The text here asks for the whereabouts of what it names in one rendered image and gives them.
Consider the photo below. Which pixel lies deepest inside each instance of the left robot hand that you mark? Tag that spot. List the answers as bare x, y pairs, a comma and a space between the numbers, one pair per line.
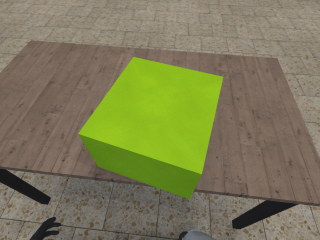
41, 233

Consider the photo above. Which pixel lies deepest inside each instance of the carton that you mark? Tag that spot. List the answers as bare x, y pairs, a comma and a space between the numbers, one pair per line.
154, 125

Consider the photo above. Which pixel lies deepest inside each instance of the table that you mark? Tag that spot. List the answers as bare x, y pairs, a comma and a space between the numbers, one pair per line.
259, 146

